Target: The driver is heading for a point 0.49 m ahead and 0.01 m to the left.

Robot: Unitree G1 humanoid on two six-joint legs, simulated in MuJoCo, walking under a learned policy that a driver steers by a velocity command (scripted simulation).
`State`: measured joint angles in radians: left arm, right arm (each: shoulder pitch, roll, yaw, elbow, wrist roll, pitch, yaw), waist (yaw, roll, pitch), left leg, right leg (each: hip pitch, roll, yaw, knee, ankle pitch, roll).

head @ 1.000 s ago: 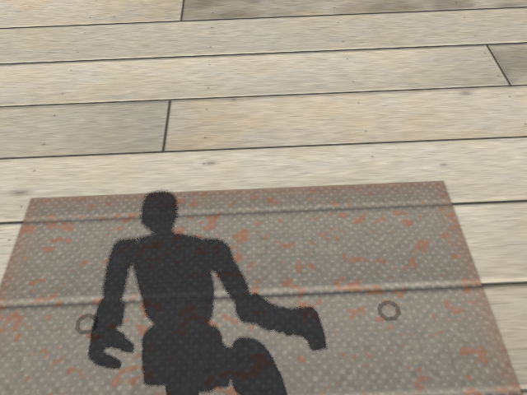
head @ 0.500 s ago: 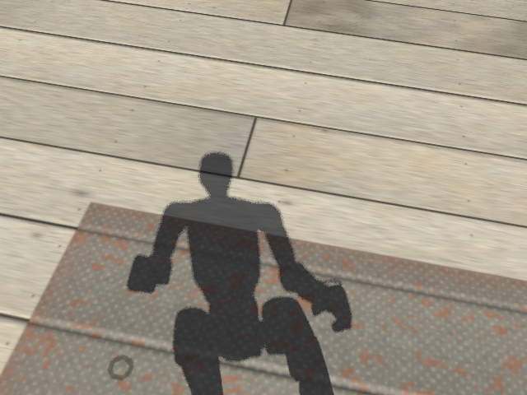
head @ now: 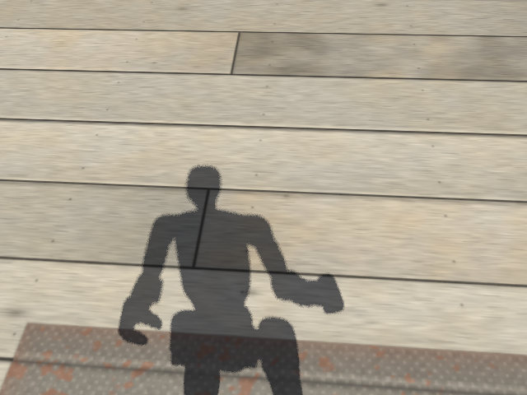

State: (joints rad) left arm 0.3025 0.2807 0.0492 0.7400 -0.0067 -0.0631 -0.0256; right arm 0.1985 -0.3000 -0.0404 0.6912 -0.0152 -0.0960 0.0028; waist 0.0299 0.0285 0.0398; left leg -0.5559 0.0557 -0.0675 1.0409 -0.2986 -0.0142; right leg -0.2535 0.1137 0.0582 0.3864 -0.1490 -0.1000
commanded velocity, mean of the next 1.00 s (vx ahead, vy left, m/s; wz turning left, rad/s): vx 0.23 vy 0.00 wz -0.22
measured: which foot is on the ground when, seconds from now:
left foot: up 0.00-0.26, down 0.28-1.00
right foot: down 0.00-0.30, up 0.32-0.66, down 0.68-1.00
